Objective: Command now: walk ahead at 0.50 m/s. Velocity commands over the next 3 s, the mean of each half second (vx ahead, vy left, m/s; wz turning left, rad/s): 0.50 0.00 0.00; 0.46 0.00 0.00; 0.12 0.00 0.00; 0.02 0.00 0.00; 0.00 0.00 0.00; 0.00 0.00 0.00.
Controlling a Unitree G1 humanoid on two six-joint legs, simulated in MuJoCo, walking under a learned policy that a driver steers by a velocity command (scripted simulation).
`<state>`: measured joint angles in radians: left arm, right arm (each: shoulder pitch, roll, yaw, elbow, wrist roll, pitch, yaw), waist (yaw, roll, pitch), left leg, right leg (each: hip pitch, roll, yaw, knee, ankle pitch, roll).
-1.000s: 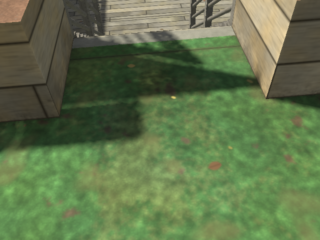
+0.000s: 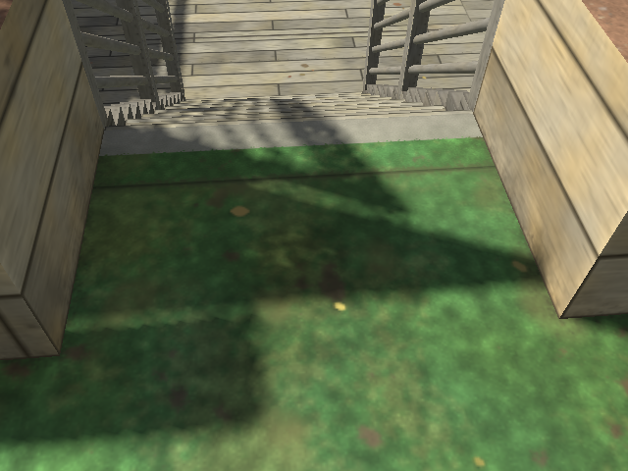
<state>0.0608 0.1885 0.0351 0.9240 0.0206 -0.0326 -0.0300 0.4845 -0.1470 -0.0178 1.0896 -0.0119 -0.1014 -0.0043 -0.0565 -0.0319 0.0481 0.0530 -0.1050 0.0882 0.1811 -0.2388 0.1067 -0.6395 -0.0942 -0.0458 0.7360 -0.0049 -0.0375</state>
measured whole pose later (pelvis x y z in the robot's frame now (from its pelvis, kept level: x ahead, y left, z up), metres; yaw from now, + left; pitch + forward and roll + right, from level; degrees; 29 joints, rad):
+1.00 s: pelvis +0.53 +0.02 +0.00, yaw +0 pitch -1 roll +0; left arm 0.19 0.22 0.05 0.97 0.03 -0.05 -0.01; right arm 0.38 -0.18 -0.04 1.06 -0.01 -0.10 0.00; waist -0.01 -0.03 0.06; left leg -0.10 -0.07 0.10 0.28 -0.18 0.10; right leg -0.58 -0.08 0.00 0.98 -0.21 -0.04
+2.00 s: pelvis +0.66 +0.03 +0.00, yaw +0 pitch -1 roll +0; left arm 0.31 0.13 0.00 1.15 0.01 -0.01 0.03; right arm 0.35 -0.12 0.01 1.13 -0.01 -0.02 -0.04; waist 0.01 0.00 0.01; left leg -0.11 -0.02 0.02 0.39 -0.26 0.03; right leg -0.24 0.01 -0.05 0.39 -0.13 -0.03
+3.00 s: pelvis +0.69 +0.04 +0.00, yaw +0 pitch -1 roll +0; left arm 0.31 0.11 0.00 1.18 0.00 -0.01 0.04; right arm 0.38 -0.10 0.02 1.14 -0.01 -0.03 -0.05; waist 0.01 0.00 0.03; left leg -0.06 -0.03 0.02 0.38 -0.30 0.04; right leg -0.20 0.00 -0.04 0.41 -0.18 -0.01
